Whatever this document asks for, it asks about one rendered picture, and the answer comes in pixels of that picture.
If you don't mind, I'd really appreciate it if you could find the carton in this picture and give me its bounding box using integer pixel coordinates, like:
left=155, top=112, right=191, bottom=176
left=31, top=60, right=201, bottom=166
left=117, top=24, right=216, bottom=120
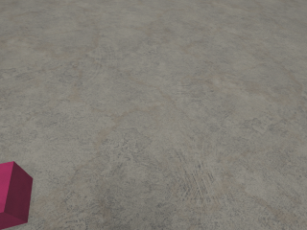
left=0, top=161, right=33, bottom=230

